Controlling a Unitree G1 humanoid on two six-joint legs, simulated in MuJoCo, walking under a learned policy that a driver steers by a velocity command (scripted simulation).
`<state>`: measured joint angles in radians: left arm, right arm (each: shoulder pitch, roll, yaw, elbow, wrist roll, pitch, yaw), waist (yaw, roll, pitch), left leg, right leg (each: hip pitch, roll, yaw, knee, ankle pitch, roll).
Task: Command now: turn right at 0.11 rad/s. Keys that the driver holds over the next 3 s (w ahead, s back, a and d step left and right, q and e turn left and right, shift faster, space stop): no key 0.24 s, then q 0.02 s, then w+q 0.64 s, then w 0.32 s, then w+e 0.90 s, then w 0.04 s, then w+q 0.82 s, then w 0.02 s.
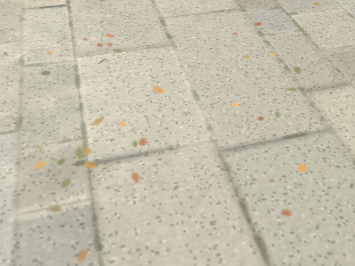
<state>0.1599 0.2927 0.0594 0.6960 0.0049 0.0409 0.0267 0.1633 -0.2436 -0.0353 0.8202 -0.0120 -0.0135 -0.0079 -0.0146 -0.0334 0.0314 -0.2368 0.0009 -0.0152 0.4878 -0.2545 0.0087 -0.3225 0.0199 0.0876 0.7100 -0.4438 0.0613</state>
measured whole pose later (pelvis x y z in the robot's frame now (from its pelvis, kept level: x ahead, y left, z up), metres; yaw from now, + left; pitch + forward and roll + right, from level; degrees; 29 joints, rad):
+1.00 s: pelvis +0.23 +0.09 +0.00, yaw +21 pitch +2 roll -1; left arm -0.06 0.26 0.05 0.68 -0.01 -0.12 -0.04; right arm 0.46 -0.26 -0.05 0.87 0.02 -0.05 -0.03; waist -0.10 -0.04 0.03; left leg 0.07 -0.06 -0.19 0.29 -0.39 0.07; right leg -0.56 0.01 0.05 0.46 0.08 0.02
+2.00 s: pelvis +0.76 +0.27 -0.01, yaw +1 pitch +2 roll +2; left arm 0.05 0.27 0.05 0.65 -0.02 -0.02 -0.06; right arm 0.33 -0.31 -0.08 0.86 0.02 -0.06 -0.01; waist -0.09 -0.03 0.04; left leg 0.10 0.03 0.27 0.29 -0.40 -0.05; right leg -0.57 -0.06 -0.04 0.63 -0.12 -0.08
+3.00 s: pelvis +1.35 +0.28 +0.00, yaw +16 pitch +2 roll +1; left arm 0.05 0.28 0.03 0.67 0.00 -0.11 -0.02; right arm 0.36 -0.30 -0.07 0.72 0.02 -0.03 -0.01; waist -0.08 -0.03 0.02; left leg -0.10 -0.12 -0.20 0.43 -0.35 0.06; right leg -0.54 -0.01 0.10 0.50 0.00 0.05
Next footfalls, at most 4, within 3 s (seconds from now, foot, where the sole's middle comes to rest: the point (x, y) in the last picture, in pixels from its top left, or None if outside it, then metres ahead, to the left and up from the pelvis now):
0.06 right None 0.02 -0.15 -0.78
0.58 left None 0.09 0.14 -0.78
1.06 right None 0.48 0.05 -0.78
1.52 left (75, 230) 0.63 0.39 -0.78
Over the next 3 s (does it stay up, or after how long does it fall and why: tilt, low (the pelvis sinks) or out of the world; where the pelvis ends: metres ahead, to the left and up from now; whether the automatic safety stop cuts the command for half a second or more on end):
stays up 1.35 0.28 0.00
